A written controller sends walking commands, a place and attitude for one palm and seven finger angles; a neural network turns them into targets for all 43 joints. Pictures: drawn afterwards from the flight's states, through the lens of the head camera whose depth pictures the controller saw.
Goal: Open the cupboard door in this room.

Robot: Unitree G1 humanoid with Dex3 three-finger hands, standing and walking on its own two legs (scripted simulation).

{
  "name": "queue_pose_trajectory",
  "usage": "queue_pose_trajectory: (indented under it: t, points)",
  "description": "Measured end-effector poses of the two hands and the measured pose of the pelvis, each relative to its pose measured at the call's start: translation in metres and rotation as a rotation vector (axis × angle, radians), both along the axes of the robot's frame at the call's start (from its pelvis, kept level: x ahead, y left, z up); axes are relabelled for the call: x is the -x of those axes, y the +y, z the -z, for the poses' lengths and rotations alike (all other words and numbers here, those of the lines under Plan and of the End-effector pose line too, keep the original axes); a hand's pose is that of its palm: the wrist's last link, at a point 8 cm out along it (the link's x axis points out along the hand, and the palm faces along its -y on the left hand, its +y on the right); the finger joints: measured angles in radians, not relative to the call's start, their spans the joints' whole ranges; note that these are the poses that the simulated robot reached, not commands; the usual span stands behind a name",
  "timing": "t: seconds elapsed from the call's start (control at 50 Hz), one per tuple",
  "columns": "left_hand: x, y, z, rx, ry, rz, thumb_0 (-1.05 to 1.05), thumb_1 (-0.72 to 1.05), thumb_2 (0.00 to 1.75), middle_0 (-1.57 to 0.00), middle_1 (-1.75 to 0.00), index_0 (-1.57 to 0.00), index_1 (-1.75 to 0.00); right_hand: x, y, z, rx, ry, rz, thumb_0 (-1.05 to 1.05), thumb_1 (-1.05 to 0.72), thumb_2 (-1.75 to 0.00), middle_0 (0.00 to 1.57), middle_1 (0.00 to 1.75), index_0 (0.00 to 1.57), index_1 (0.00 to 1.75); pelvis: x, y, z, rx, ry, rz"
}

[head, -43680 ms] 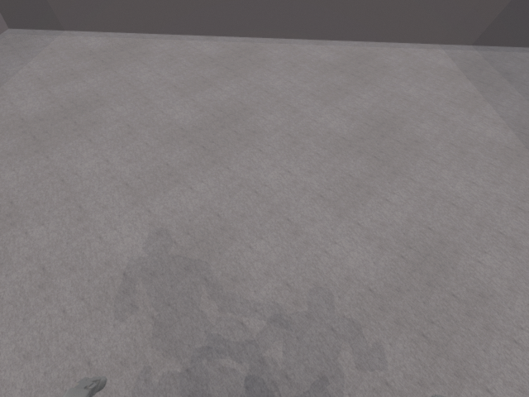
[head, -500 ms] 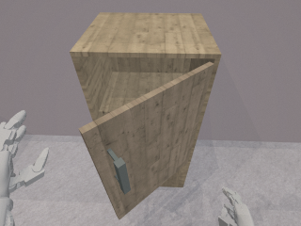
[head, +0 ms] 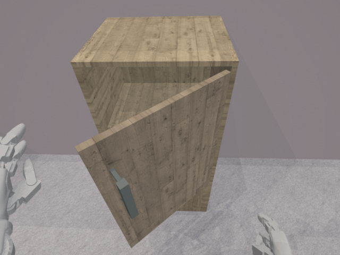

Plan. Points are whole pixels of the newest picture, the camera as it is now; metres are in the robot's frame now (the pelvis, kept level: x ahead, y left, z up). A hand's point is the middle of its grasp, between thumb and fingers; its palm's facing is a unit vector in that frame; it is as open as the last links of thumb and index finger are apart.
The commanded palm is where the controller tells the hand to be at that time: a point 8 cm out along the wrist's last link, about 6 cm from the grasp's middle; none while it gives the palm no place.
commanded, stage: step back with the hand held close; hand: left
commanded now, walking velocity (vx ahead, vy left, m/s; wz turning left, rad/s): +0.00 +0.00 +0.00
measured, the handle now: (124, 194) +0.25 +0.15 +0.02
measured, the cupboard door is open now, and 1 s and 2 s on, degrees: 42 42 42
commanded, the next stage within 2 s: stop stepping back and stand still in 0.88 s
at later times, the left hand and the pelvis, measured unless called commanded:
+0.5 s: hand (2, 205) +0.14 +0.30 +0.16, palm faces +0.34 -0.79 -0.51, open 7.4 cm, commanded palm +0.08 +0.34 +0.17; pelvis -0.07 +0.04 +0.00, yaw -2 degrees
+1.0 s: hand out of the picture +0.01 +0.36 +0.16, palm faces +0.49 -0.77 -0.41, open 7.4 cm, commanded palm -0.06 +0.38 +0.17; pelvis -0.20 +0.08 -0.01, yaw +1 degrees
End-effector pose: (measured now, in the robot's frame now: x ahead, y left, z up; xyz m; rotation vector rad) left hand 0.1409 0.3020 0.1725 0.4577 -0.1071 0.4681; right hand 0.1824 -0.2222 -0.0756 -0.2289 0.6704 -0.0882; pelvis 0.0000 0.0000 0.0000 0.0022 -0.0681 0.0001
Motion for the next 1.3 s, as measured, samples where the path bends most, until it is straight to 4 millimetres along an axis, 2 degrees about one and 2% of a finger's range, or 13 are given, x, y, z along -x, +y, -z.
queue_pose_trajectory:
  t: [0.12, 0.22, 0.32, 0.42, 0.54, 0.64, 0.8, 0.88, 1.0, 1.06, 1.16, 1.24, 1.3]
  points:
    - [-0.001, 0.0, 0.0, -0.014, -0.002, 0.011, 0.02, 0.89, 0.9, -0.21, -0.3, -0.21, -0.31, 0.002, 0.0, -0.001, 0.001, 0.014, -0.003, 0.01, -0.91, -0.9, 0.2, 0.3, 0.2, 0.3, 0.006, 0.0, 0.0, 0.011, 0.015, -0.005]
    - [-0.003, 0.004, 0.002, -0.052, 0.017, 0.064, 0.02, 0.89, 0.9, -0.21, -0.3, -0.21, -0.31, 0.013, -0.002, -0.005, 0.024, 0.053, 0.038, 0.01, -0.91, -0.9, 0.2, 0.3, 0.2, 0.3, 0.016, 0.006, 0.0, 0.019, 0.041, 0.006]
    - [0.004, 0.009, 0.005, -0.067, 0.062, 0.124, 0.02, 0.89, 0.9, -0.21, -0.3, -0.21, -0.31, 0.032, -0.002, -0.01, 0.04, 0.06, 0.095, 0.01, -0.91, -0.9, 0.2, 0.3, 0.2, 0.3, 0.03, 0.02, 0.0, 0.02, 0.053, 0.026]
    - [0.02, 0.024, -0.001, -0.111, 0.043, 0.154, 0.02, 0.89, 0.9, -0.21, -0.3, -0.21, -0.31, 0.059, 0.008, -0.011, 0.051, 0.065, 0.126, 0.01, -0.91, -0.9, 0.2, 0.3, 0.2, 0.3, 0.049, 0.033, 0.002, 0.025, 0.05, 0.032]
    - [0.052, 0.044, -0.004, -0.138, -0.017, 0.135, 0.02, 0.89, 0.9, -0.21, -0.3, -0.21, -0.31, 0.094, 0.026, -0.009, 0.052, 0.056, 0.115, 0.01, -0.91, -0.9, 0.2, 0.3, 0.2, 0.3, 0.077, 0.047, 0.006, 0.036, 0.04, 0.023]
    - [0.087, 0.056, 0.0, -0.159, -0.043, 0.08, 0.02, 0.89, 0.9, -0.21, -0.3, -0.21, -0.31, 0.119, 0.04, 0.001, 0.044, 0.052, 0.071, 0.01, -0.91, -0.9, 0.2, 0.3, 0.2, 0.3, 0.102, 0.051, 0.013, 0.045, 0.039, -0.029]
    - [0.153, 0.057, 0.002, -0.118, -0.067, 0.028, 0.02, 0.89, 0.9, -0.21, -0.3, -0.21, -0.31, 0.151, 0.056, 0.015, 0.036, 0.101, -0.007, 0.01, -0.91, -0.9, 0.21, 0.3, 0.2, 0.3, 0.143, 0.056, 0.015, 0.047, 0.048, -0.048]
    - [0.166, 0.069, 0.004, -0.099, -0.118, 0.043, 0.02, 0.89, 0.9, -0.21, -0.3, -0.21, -0.31, 0.166, 0.063, 0.009, 0.073, 0.082, 0.008, 0.01, -0.91, -0.9, 0.21, 0.3, 0.21, 0.3, 0.155, 0.068, 0.017, 0.05, 0.052, -0.049]
    - [0.175, 0.09, 0.0, -0.098, -0.15, 0.038, 0.02, 0.89, 0.9, -0.21, -0.3, -0.21, -0.31, 0.194, 0.08, -0.007, 0.059, 0.005, 0.004, 0.01, -0.91, -0.9, 0.2, 0.3, 0.2, 0.3, 0.197, 0.075, 0.011, 0.066, 0.041, -0.022]
    - [0.189, 0.085, -0.005, -0.092, -0.158, 0.071, 0.02, 0.89, 0.9, -0.21, -0.3, -0.21, -0.31, 0.215, 0.084, -0.014, 0.035, -0.014, 0.011, 0.01, -0.91, -0.9, 0.21, 0.3, 0.2, 0.3, 0.214, 0.075, 0.008, 0.078, 0.055, 0.0]
    - [0.221, 0.065, -0.009, -0.068, -0.135, 0.139, 0.02, 0.89, 0.9, -0.2, -0.3, -0.21, -0.31, 0.254, 0.082, -0.02, 0.016, -0.011, 0.023, 0.01, -0.9, -0.9, 0.21, 0.3, 0.21, 0.3, 0.241, 0.07, 0.003, 0.069, 0.089, -0.004]
    - [0.253, 0.054, -0.008, -0.112, -0.1, 0.17, 0.02, 0.89, 0.9, -0.21, -0.3, -0.21, -0.31, 0.284, 0.07, -0.005, 0.022, 0.015, 0.023, 0.01, -0.9, -0.9, 0.21, 0.3, 0.21, 0.3, 0.271, 0.067, 0.012, 0.032, 0.092, 0.019]
    - [0.273, 0.061, -0.011, -0.113, -0.099, 0.155, 0.02, 0.89, 0.9, -0.21, -0.3, -0.21, -0.31, 0.315, 0.061, 0.005, 0.028, 0.087, 0.07, 0.01, -0.9, -0.9, 0.21, 0.3, 0.21, 0.3, 0.276, 0.071, 0.009, 0.036, 0.078, 0.02]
